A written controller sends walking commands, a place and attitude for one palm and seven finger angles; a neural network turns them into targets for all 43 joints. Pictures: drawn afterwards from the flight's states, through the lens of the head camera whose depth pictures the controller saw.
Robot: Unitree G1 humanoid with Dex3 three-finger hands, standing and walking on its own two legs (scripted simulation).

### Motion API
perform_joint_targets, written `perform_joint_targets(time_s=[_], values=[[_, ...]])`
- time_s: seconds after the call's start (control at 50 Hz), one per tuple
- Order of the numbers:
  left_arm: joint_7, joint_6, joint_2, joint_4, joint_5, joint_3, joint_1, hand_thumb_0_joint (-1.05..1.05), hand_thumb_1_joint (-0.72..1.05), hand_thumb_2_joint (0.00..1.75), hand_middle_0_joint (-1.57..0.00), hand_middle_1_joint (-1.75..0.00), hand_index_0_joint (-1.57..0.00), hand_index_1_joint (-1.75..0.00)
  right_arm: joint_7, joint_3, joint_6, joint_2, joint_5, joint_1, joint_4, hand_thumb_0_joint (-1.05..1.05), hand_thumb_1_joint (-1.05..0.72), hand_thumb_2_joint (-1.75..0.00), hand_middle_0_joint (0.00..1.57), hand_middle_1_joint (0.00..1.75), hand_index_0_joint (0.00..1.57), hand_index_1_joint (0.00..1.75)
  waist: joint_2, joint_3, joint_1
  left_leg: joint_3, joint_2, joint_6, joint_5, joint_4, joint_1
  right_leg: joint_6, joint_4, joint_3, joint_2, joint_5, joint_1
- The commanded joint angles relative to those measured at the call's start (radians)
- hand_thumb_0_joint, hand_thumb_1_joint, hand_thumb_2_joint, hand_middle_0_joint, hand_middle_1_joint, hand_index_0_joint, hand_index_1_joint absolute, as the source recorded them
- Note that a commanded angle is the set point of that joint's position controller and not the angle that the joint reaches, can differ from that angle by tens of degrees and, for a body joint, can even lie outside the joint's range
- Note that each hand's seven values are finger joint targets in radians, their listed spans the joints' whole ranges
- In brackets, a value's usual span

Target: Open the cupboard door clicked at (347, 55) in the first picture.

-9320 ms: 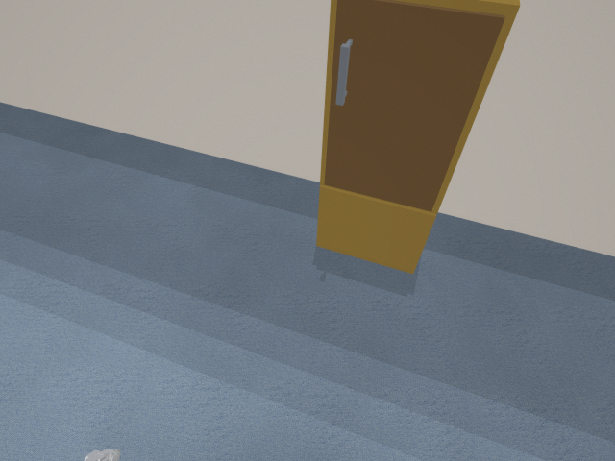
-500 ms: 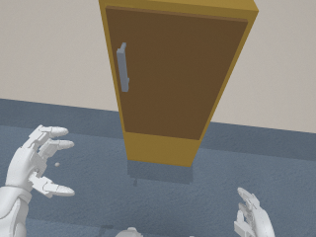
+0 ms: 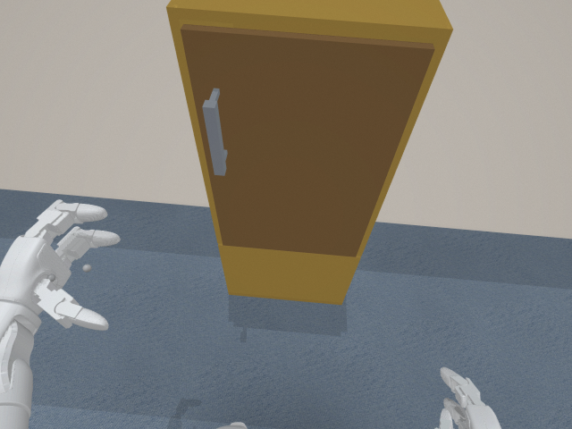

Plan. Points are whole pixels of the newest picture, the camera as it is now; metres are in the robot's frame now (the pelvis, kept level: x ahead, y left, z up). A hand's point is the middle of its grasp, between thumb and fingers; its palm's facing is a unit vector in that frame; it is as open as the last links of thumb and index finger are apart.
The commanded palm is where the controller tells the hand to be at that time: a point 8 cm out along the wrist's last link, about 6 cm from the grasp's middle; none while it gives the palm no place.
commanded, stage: raise the hand with hooked fingers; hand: left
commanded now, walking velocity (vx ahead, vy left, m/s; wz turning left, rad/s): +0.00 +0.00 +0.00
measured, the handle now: (217, 134) +0.58 +0.16 +0.06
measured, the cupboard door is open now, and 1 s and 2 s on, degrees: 0 0 0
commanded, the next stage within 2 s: move the hooked fingers beside the handle in 0.32 s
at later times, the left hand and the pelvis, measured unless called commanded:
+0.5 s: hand (106, 270) +0.29 +0.25 +0.08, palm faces +0.01 -1.00 -0.03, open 14.0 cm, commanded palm +0.28 +0.30 +0.08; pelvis +0.00 -0.02 +0.00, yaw +0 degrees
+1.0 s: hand (135, 216) +0.38 +0.25 +0.07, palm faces -0.01 -1.00 -0.01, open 14.0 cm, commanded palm +0.36 +0.29 +0.07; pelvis +0.00 -0.02 -0.01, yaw -1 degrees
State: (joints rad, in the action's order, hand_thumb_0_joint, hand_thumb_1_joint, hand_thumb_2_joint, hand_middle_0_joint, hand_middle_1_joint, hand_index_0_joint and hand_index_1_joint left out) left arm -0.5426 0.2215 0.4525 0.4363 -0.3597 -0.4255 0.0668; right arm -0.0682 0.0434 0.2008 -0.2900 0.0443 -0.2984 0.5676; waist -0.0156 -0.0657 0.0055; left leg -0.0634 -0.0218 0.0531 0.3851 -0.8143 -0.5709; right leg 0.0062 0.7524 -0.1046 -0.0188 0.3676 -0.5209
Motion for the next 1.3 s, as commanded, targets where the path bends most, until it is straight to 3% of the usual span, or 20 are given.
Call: perform_joint_targets(time_s=[0.0,0.1,0.16,0.32,0.36,0.4,0.44,0.48,0.58,0.7,0.76,0.78,0.88,0.92,1.02,1.08,1.16,1.2,1.24,1.28], values=[[0.013,0.079,0.258,-0.215,-0.024,-0.108,0.184,0.0,-0.5,0.3,-0.3,-1.2,-0.3,-1.2,-0.004,-0.065,0.046,-0.148,0.003,0.038,-0.151,0.0,-0.9,-0.9,0.2,0.3,0.2,0.3,-0.084,-0.236,-0.013,0.113,0.008,-0.039,-0.256,0.14,0.192,0.032,-0.07,0.035,0.052,-0.171,0.041],[0.028,0.105,0.257,-0.238,-0.021,-0.108,0.195,0.0,-0.5,0.3,-0.3,-1.2,-0.3,-1.2,-0.009,-0.064,0.046,-0.142,0.003,0.038,-0.146,0.0,-0.9,-0.9,0.2,0.3,0.2,0.3,-0.115,-0.243,-0.007,0.099,0.011,-0.034,-0.264,0.13,0.19,0.029,-0.07,0.048,0.05,-0.194,0.054],[0.021,0.1,0.256,-0.222,-0.022,-0.101,0.198,0.0,-0.5,0.3,-0.3,-1.2,-0.3,-1.2,-0.014,-0.063,0.046,-0.144,0.004,0.037,-0.141,0.0,-0.9,-0.9,0.2,0.3,0.2,0.3,-0.078,-0.23,0.001,0.095,0.012,-0.028,-0.248,0.122,0.175,0.029,-0.075,0.054,0.051,-0.196,0.063],[0.009,0.099,0.243,-0.202,-0.029,-0.097,0.194,0.0,-0.5,0.3,-0.3,-1.2,-0.3,-1.2,-0.018,-0.059,0.049,-0.137,0.007,0.047,-0.137,0.0,-0.9,-0.9,0.2,0.3,0.2,0.3,-0.079,-0.244,-0.004,0.085,0.017,-0.027,-0.247,0.116,0.163,0.022,-0.079,0.062,0.042,-0.217,0.078],[0.007,0.096,0.239,-0.179,-0.037,-0.094,0.195,0.0,-0.5,0.3,-0.3,-1.2,-0.3,-1.2,-0.019,-0.058,0.048,-0.139,0.008,0.048,-0.137,0.0,-0.9,-0.9,0.2,0.3,0.2,0.3,-0.032,-0.217,0.0,0.083,0.018,-0.024,-0.223,0.112,0.139,0.021,-0.086,0.07,0.044,-0.199,0.08],[0.002,0.091,0.231,-0.161,-0.032,-0.085,0.202,0.0,-0.5,0.3,-0.3,-1.2,-0.3,-1.2,-0.02,-0.056,0.045,-0.137,0.01,0.051,-0.135,0.0,-0.9,-0.9,0.2,0.3,0.2,0.3,-0.048,-0.211,0.004,0.078,0.02,-0.023,-0.217,0.111,0.133,0.019,-0.088,0.074,0.04,-0.201,0.073],[0.009,0.096,0.234,-0.155,-0.019,-0.069,0.279,0.0,-0.5,0.3,-0.3,-1.2,-0.3,-1.2,-0.024,-0.057,0.043,-0.137,0.011,0.048,-0.127,0.0,-0.9,-0.9,0.2,0.3,0.2,0.3,-0.065,-0.203,0.015,0.079,0.02,-0.022,-0.198,0.108,0.136,0.017,-0.089,0.076,0.038,-0.179,0.048],[0.009,0.097,0.249,-0.117,-0.015,-0.064,0.378,0.0,-0.5,0.3,-0.3,-1.2,-0.3,-1.2,-0.03,-0.055,0.037,-0.144,0.009,0.039,-0.113,0.0,-0.9,-0.9,0.2,0.3,0.2,0.3,-0.022,-0.203,0.035,0.079,0.019,-0.02,-0.176,0.096,0.118,0.013,-0.092,0.091,0.038,-0.163,0.046],[0.001,0.119,0.304,-0.046,0.008,-0.08,0.498,0.0,-0.5,0.3,-0.3,-1.2,-0.3,-1.2,-0.034,-0.053,0.023,-0.141,0.008,0.026,-0.093,0.0,-0.9,-0.9,0.2,0.3,0.2,0.3,-0.067,-0.274,0.034,0.069,0.021,-0.017,-0.201,0.074,0.111,0.012,-0.082,0.121,0.027,-0.193,0.084],[-0.012,0.115,0.345,0.103,0.02,-0.105,0.519,0.0,-0.5,0.3,-0.3,-1.2,-0.3,-1.2,-0.028,-0.057,-0.003,-0.151,0.01,-0.001,-0.093,0.0,-0.9,-0.9,0.2,0.3,0.2,0.3,-0.049,-0.3,0.016,0.068,0.019,-0.019,-0.225,0.07,0.081,0.015,-0.061,0.113,0.03,-0.235,0.096],[-0.008,0.111,0.347,0.154,0.028,-0.096,0.562,0.0,-0.5,0.3,-0.3,-1.2,-0.3,-1.2,-0.022,-0.057,-0.018,-0.154,0.009,-0.015,-0.094,0.0,-0.9,-0.9,0.2,0.3,0.2,0.3,-0.049,-0.276,0.022,0.066,0.019,-0.018,-0.223,0.065,0.056,0.017,-0.054,0.111,0.034,-0.234,0.075],[-0.008,0.116,0.336,0.15,0.034,-0.075,0.6,0.0,-0.5,0.3,-0.3,-1.2,-0.3,-1.2,-0.021,-0.058,-0.024,-0.154,0.011,-0.02,-0.092,0.0,-0.9,-0.9,0.2,0.3,0.2,0.3,-0.054,-0.283,0.036,0.063,0.019,-0.017,-0.219,0.064,0.062,0.013,-0.055,0.112,0.034,-0.236,0.065],[0.006,0.149,0.392,0.176,0.045,-0.122,0.646,0.0,-0.5,0.3,-0.3,-1.2,-0.3,-1.2,-0.014,-0.068,-0.048,-0.161,0.005,-0.056,-0.086,0.0,-0.9,-0.9,0.2,0.3,0.2,0.3,-0.043,-0.344,0.034,0.063,0.016,-0.014,-0.262,0.055,0.061,0.012,-0.035,0.112,0.04,-0.285,0.087],[0.008,0.156,0.379,0.187,0.055,-0.105,0.658,0.0,-0.5,0.3,-0.3,-1.2,-0.3,-1.2,-0.012,-0.069,-0.057,-0.159,0.006,-0.062,-0.085,0.0,-0.9,-0.9,0.2,0.3,0.2,0.3,-0.09,-0.344,0.036,0.062,0.015,-0.016,-0.261,0.057,0.071,0.014,-0.032,0.104,0.042,-0.277,0.063],[0.027,0.165,0.347,0.225,0.069,-0.068,0.752,0.0,-0.5,0.3,-0.3,-1.2,-0.3,-1.2,-0.012,-0.074,-0.076,-0.162,0.002,-0.092,-0.062,0.0,-0.9,-0.9,0.2,0.3,0.2,0.3,-0.077,-0.355,0.066,0.075,0.007,-0.015,-0.272,0.055,0.11,0.013,-0.03,0.087,0.049,-0.261,0.004],[0.041,0.164,0.398,0.279,0.089,-0.099,0.793,0.0,-0.5,0.3,-0.3,-1.2,-0.3,-1.2,-0.013,-0.073,-0.093,-0.17,-0.002,-0.11,-0.051,0.0,-0.9,-0.9,0.2,0.3,0.2,0.3,-0.073,-0.36,0.064,0.082,0.004,-0.016,-0.296,0.053,0.097,0.017,-0.018,0.084,0.05,-0.273,0.004],[0.056,0.175,0.37,0.293,0.107,-0.065,0.857,0.0,-0.5,0.3,-0.3,-1.2,-0.3,-1.2,-0.005,-0.074,-0.112,-0.166,-0.008,-0.128,-0.046,0.0,-0.9,-0.9,0.2,0.3,0.2,0.3,-0.1,-0.384,0.077,0.091,-0.002,-0.02,-0.357,0.038,0.14,0.019,-0.005,0.073,0.054,-0.29,-0.035],[0.064,0.178,0.417,0.341,0.109,-0.111,0.844,0.0,-0.5,0.3,-0.3,-1.2,-0.3,-1.2,-0.004,-0.077,-0.125,-0.174,-0.01,-0.141,-0.043,0.0,-0.9,-0.9,0.2,0.3,0.2,0.3,-0.06,-0.399,0.069,0.09,-0.003,-0.02,-0.355,0.037,0.12,0.016,-0.004,0.075,0.055,-0.298,-0.015],[0.066,0.18,0.402,0.362,0.12,-0.088,0.886,0.0,-0.5,0.3,-0.3,-1.2,-0.3,-1.2,-0.002,-0.073,-0.136,-0.169,-0.011,-0.14,-0.042,0.0,-0.9,-0.9,0.2,0.3,0.2,0.3,-0.1,-0.388,0.079,0.087,-0.004,-0.021,-0.354,0.032,0.119,0.015,0.0,0.075,0.053,-0.293,-0.041],[0.066,0.182,0.424,0.394,0.129,-0.1,0.903,0.0,-0.5,0.3,-0.3,-1.2,-0.3,-1.2,0.001,-0.073,-0.148,-0.174,-0.013,-0.155,-0.041,0.0,-0.9,-0.9,0.2,0.3,0.2,0.3,-0.089,-0.396,0.08,0.093,-0.007,-0.022,-0.37,0.028,0.125,0.017,0.005,0.071,0.059,-0.292,-0.051]])
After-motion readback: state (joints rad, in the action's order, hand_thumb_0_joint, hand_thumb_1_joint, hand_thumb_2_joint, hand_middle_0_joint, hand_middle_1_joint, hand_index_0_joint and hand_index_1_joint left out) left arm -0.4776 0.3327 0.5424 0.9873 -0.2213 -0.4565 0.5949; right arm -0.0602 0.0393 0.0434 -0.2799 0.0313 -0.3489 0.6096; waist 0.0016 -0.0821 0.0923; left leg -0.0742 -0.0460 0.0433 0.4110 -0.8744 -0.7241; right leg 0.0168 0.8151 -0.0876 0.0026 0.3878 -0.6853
